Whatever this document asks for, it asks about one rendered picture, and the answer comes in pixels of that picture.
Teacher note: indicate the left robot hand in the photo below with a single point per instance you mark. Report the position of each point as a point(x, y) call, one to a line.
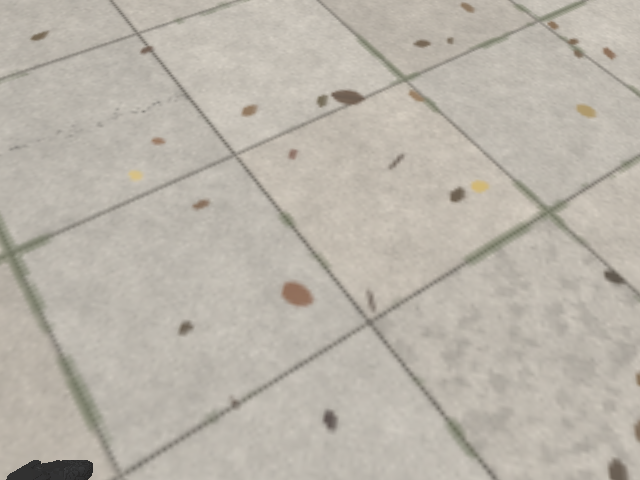
point(56, 470)

